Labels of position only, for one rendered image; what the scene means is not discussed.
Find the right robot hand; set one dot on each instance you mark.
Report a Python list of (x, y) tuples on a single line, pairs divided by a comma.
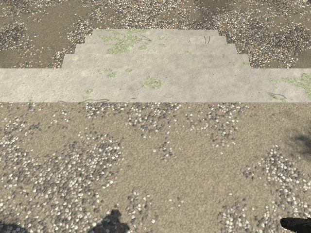
[(296, 224)]

